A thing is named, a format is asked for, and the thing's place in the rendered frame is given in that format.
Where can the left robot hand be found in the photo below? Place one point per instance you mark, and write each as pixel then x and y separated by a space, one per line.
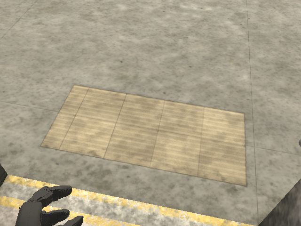
pixel 31 214

